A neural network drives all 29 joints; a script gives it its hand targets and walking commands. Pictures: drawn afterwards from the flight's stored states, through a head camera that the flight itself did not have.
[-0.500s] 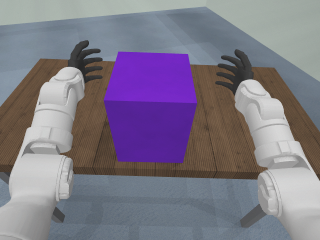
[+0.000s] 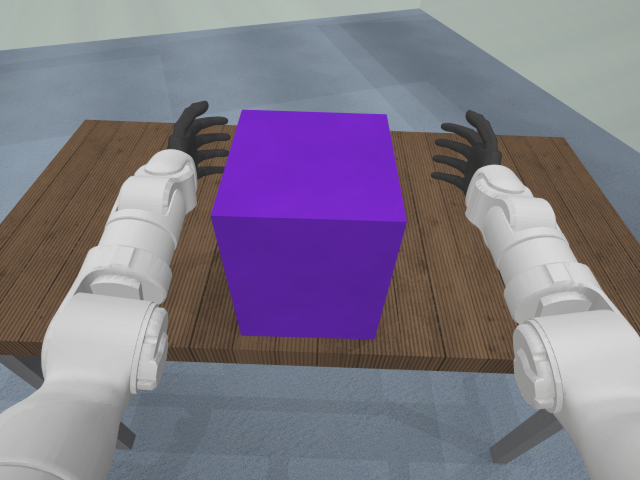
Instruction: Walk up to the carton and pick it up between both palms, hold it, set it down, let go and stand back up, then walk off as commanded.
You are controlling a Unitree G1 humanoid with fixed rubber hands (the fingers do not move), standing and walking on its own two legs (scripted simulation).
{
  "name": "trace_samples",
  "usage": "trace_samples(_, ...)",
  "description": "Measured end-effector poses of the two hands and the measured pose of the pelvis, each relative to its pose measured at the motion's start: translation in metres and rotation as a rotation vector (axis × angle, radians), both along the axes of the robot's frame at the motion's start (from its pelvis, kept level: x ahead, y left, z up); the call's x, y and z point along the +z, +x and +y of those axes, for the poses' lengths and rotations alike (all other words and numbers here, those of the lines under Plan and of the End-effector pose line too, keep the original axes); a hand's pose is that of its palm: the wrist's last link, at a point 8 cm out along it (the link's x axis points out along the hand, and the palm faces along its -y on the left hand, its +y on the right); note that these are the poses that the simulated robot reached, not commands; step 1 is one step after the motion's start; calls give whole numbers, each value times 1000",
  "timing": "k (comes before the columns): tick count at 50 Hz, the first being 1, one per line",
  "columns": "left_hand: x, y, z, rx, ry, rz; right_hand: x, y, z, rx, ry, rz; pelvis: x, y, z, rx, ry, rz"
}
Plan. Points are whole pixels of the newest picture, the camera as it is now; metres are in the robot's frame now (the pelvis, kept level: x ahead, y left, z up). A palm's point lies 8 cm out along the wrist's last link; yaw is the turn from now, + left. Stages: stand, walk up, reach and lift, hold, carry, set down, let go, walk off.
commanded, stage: reach and lift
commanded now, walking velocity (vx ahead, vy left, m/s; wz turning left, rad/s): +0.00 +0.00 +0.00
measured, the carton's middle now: (311, 229) +0.44 +0.03 +0.07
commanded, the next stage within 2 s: none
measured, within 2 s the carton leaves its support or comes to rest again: neither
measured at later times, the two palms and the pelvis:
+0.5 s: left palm (199, 206) +0.43 +0.17 +0.13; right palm (453, 220) +0.41 -0.16 +0.12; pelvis -0.02 +0.00 +0.00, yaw +0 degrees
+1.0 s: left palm (202, 204) +0.43 +0.17 +0.13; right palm (426, 216) +0.42 -0.13 +0.12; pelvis -0.02 +0.00 -0.01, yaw +1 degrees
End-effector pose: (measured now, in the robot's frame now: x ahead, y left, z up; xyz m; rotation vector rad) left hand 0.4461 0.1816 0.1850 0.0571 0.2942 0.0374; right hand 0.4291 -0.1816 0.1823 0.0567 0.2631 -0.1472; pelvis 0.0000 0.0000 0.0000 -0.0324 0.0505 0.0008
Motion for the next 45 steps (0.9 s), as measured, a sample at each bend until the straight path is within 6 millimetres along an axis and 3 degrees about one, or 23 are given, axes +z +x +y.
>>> trace_samples(5,-19,-1,-2,8,-18,-5,-25,0,3,0,2,3,-1,-1,-2,1,-1,25)
trace_samples(16,-45,-9,1,35,-16,-17,-45,-9,6,-25,-47,-12,-1,-8,-5,4,6,62)
trace_samples(22,-57,-16,-9,21,-1,-30,-62,-18,12,-17,-36,6,-3,-14,-5,2,10,76)
trace_samples(33,-60,-15,-10,48,-3,-22,-54,-13,40,30,-51,2,-6,-21,-3,3,13,126)
trace_samples(45,-58,-16,-12,54,-2,-40,-56,-15,51,18,-18,18,-7,-17,-1,6,-1,117)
